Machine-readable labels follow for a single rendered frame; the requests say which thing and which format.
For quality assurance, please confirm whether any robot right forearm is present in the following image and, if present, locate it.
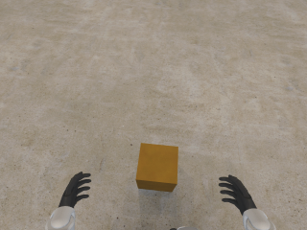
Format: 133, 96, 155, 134
243, 208, 276, 230

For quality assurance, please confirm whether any robot left forearm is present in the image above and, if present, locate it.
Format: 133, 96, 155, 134
45, 206, 76, 230

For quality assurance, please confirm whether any left robot hand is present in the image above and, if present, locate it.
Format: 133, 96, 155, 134
59, 172, 91, 208

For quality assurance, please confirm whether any right robot hand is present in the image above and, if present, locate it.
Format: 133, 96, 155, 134
218, 175, 257, 215

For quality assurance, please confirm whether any carton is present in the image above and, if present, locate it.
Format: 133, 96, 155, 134
135, 143, 178, 193

